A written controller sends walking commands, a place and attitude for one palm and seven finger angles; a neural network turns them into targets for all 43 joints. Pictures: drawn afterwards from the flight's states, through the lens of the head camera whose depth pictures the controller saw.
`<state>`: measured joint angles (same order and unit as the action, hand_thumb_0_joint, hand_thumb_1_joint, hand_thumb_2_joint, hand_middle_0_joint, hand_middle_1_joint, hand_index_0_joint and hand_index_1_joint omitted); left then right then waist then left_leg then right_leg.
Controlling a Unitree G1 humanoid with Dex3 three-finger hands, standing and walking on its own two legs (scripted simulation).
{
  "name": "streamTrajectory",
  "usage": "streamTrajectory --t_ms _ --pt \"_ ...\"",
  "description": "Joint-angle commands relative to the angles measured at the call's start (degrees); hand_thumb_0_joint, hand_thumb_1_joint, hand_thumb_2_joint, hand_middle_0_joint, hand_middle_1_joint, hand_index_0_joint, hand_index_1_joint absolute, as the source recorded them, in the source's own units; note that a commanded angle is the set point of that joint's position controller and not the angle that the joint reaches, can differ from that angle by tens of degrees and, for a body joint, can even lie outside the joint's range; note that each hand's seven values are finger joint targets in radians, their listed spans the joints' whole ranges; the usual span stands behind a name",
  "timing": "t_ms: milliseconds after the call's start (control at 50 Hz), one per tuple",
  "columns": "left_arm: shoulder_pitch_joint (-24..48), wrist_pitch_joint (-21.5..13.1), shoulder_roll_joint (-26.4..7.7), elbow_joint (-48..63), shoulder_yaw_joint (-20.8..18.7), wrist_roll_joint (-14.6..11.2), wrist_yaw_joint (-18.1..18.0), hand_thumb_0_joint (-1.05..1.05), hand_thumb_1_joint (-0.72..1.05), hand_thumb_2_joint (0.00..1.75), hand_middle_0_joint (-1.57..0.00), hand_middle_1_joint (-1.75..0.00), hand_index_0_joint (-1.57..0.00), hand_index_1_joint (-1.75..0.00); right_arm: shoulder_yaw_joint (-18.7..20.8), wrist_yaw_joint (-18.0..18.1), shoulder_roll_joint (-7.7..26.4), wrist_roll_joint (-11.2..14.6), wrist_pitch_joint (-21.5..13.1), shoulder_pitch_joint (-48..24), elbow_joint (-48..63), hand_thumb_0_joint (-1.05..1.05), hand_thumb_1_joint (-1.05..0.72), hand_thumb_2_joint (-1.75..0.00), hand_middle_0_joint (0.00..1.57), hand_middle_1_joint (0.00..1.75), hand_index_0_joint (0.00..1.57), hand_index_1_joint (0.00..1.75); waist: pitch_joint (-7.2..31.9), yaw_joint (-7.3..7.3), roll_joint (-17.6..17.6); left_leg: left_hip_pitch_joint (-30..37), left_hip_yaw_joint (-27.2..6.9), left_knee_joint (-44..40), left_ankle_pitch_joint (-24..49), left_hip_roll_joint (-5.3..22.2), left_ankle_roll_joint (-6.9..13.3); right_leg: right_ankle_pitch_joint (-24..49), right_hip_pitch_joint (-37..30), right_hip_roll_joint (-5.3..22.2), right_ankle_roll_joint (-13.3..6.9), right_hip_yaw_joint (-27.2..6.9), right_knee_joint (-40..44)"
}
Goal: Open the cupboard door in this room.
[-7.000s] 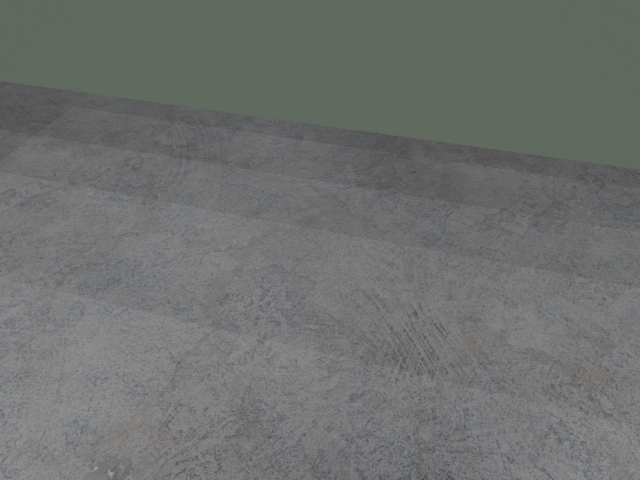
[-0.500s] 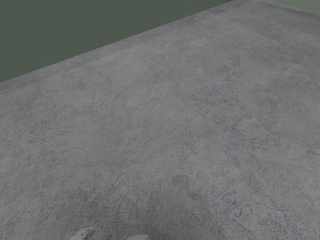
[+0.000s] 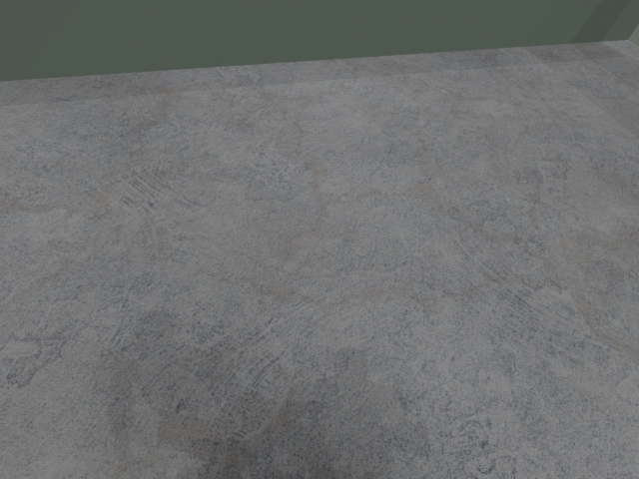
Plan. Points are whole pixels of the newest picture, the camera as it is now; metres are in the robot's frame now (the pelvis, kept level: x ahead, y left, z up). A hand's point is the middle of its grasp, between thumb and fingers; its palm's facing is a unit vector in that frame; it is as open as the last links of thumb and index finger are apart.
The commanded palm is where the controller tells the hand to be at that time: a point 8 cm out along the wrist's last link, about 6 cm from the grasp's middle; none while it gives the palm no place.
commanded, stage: turn or walk to find it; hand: left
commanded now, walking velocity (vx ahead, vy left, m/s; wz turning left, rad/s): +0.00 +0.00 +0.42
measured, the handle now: out of the picture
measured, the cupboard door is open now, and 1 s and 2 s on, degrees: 0 0 0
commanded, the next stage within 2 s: none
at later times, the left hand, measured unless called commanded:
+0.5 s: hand out of the picture +0.04 +0.16 -0.13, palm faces +0.21 -0.94 -0.29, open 7.4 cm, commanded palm none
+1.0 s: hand out of the picture -0.17 +0.18 -0.18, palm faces +0.47 -0.85 -0.23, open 7.4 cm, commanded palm none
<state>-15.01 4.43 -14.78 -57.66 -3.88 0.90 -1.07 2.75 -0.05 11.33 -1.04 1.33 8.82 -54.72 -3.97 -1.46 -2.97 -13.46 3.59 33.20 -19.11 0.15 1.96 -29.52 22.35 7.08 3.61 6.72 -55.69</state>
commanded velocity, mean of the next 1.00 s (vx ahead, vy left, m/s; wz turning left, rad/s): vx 0.00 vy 0.00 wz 0.42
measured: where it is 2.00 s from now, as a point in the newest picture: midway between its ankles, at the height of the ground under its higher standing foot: outside the picture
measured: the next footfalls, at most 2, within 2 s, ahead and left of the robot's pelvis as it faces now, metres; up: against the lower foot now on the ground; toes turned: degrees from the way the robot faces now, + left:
right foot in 0.38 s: +0.05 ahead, -0.13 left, +0.00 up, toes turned +5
left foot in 0.90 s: -0.10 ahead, +0.09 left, +0.00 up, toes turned +28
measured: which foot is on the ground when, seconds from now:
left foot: down 0.00-0.40, up 0.42-0.88, down 0.90-1.00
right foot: up 0.00-0.36, down 0.38-0.90, up 0.92-1.00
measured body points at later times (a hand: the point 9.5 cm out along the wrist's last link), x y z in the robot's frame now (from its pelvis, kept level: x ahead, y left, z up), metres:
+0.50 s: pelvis -0.03 -0.05 +0.00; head -0.01 -0.09 +0.45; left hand +0.03 +0.21 -0.11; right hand +0.04 -0.29 -0.17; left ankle -0.05 +0.09 -0.67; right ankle +0.01 -0.13 -0.73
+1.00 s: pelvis -0.08 -0.01 +0.00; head -0.08 +0.02 +0.45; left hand -0.19 +0.23 -0.16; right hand +0.10 -0.20 -0.13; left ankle -0.13 +0.07 -0.73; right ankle -0.02 -0.14 -0.68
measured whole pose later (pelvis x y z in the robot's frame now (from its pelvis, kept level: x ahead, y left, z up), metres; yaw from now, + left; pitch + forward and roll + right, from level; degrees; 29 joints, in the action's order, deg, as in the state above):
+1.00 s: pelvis -0.08 -0.01 +0.00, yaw +25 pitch -2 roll -1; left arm -15.6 5.0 -14.8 -58.5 -4.0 1.1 -0.8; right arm 2.6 0.0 10.6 -1.0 1.6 9.9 -55.0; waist -3.0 -1.5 -3.1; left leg -12.5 3.8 32.4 -18.6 0.2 2.1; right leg -26.0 24.6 7.5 3.5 6.7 -55.1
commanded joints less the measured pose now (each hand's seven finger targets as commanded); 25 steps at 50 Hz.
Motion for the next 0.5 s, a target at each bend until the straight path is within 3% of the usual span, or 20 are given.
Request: streamTrajectory --t_ms 0,80,200,280,320,340,360,380,400,420,440,460,480 --pt "3.37 -2.46 -3.28 5.7 -0.59 -0.01 0.34 0.0 0.9 0.9 -0.2 -0.3 -0.2 -0.3 1.87 1.58 10.93 -0.13 -1.11 2.46 2.21 0.0 -0.9 -0.9 0.2 0.3 0.2 0.3 3.45 1.91 12.38 7.42 -13.89 -13.04 37.97 14.3 6.58 4.82 8.87 -0.24 0.93 -4.88 -8.56" --pt "4.37 -2.62 -3.06 6.07 -0.33 -0.18 0.14 0.0 0.9 0.9 -0.2 -0.3 -0.2 -0.3 2.23 1.56 11.23 0.06 -1.35 5.08 1.97 0.0 -0.9 -0.9 0.2 0.3 0.2 0.3 5.49 2.67 8.81 11.41 -14.32 -12.2 42.45 13.65 7.03 5.94 8.55 -1.18 1.78 -5.17 -4.95" --pt "8.12 -2.52 -2.33 8.56 -0.06 -0.36 -0.18 0.0 0.9 0.9 -0.2 -0.3 -0.2 -0.3 2.78 1.21 11.46 -0.38 -0.83 5.97 2.29 0.0 -0.9 -0.9 0.2 0.3 0.2 0.3 4.88 3.65 10.97 8.69 -19.35 -12.41 36.04 13.66 8.29 3.65 5.24 -2.56 1.64 -5.68 3.51" --pt "5.83 -2.98 -2.11 8.51 0.0 -0.65 -0.34 0.0 0.9 0.9 -0.2 -0.3 -0.2 -0.3 3.13 0.94 11.52 -0.55 -0.32 3.84 3.23 0.0 -0.9 -0.9 0.2 0.3 0.2 0.3 4.96 2.35 11.82 2.69 -21.67 -10.95 32.4 12.21 7.49 5.91 -3.54 -4.64 0.58 -4.61 15.15" --pt "2.07 -3.6 -2.37 7.73 -0.28 -0.69 -0.42 0.0 0.9 0.9 -0.2 -0.3 -0.2 -0.3 3.27 0.82 11.35 -0.27 -0.2 2.72 3.53 0.0 -0.9 -0.9 0.2 0.3 0.2 0.3 6.46 0.28 10.53 -1.55 -21.08 -7.75 27.41 9.91 5.27 14.67 -11.68 -4.86 0.3 -3.99 26.38" --pt "0.19 -4.12 -4.03 7.26 -0.65 -0.44 -0.59 0.0 0.9 0.9 -0.2 -0.3 -0.2 -0.3 3.15 0.58 9.81 0.11 -0.2 2.75 3.65 0.0 -0.9 -0.9 0.2 0.3 0.2 0.3 6.85 -0.6 6.54 -6.77 -19.16 -4.66 19.27 7.02 2.57 19.7 -18.42 -2.62 -0.14 -5.56 33.05" --pt "-1.15 -4.73 -8.59 7.25 -1.5 0.41 -1.08 0.0 0.9 0.9 -0.2 -0.3 -0.2 -0.3 2.59 0.23 6.14 0.7 -0.26 4.18 4.25 0.0 -0.9 -0.9 0.2 0.3 0.2 0.3 8.3 -0.95 -6.46 -16.4 -12.69 5.1 3.28 0.68 -1.2 19.95 -26.03 9.21 -3.57 -17.15 37.86" --pt "-1.69 -4.74 -12.04 7.84 -2.05 0.65 -1.1 0.0 0.9 0.9 -0.2 -0.3 -0.2 -0.3 2.64 0.32 5.36 0.42 0.13 3.05 5.75 0.0 -0.9 -0.9 0.2 0.3 0.2 0.3 5.94 -1.69 -15.01 -20.04 -6.9 18.48 -14.24 -4.42 -3.68 25.77 -20.52 20.73 -9.95 -27.34 40.52" --pt "-0.41 -4.26 -11.06 8.62 -1.51 0.15 -1.15 0.0 0.9 0.9 -0.2 -0.3 -0.2 -0.3 3.43 0.22 7.45 -0.02 0.93 2.47 5.31 0.0 -0.9 -0.9 0.2 0.3 0.2 0.3 4.74 -1.23 -8.84 -17.51 -9.29 27.65 -13.87 -2.18 -3.22 21.05 -12.39 20.78 -12.44 -24.22 41.39" --pt "4.15 -4.52 -8.88 9.65 -1.71 0.05 -1.33 0.0 0.9 0.9 -0.2 -0.3 -0.2 -0.3 3.63 -0.06 7.89 -0.35 1.84 4.08 4.0 0.0 -0.9 -0.9 0.2 0.3 0.2 0.3 2.42 0.72 -12.27 -17.58 -10.9 32.24 -10.27 -0.64 -3.1 9.72 -7.22 17.43 -11.31 -22.02 44.24" --pt "6.99 -4.24 -7.44 10.47 -1.28 -0.01 -1.13 0.0 0.9 0.9 -0.2 -0.3 -0.2 -0.3 3.95 -0.38 7.91 -0.46 2.32 4.6 2.62 0.0 -0.9 -0.9 0.2 0.3 0.2 0.3 -0.7 1.9 -7.86 -17.09 -9.5 36.5 -6.51 -0.36 -3.36 4.52 -3.43 14.71 -9.75 -19.43 45.25" --pt "8.9 -4.31 -6.17 10.81 -0.6 -0.05 -0.95 0.0 0.9 0.9 -0.2 -0.3 -0.2 -0.3 3.81 -0.7 7.33 -0.62 2.53 6.46 1.45 0.0 -0.9 -0.9 0.2 0.3 0.2 0.3 -1.65 3.27 -6.08 -16.96 -8.26 38.62 -3.03 0.04 -3.85 6.22 -2.63 12.0 -8.23 -14.42 44.24" --pt "9.31 -4.45 -4.82 10.88 -0.36 -0.09 -0.96 0.0 0.9 0.9 -0.2 -0.3 -0.2 -0.3 3.74 -0.92 6.85 -0.58 2.58 8.05 0.64 0.0 -0.9 -0.9 0.2 0.3 0.2 0.3 -1.34 3.92 -5.0 -16.29 -7.46 39.29 -0.7 0.43 -4.24 9.09 -2.65 10.4 -7.41 -11.55 43.45"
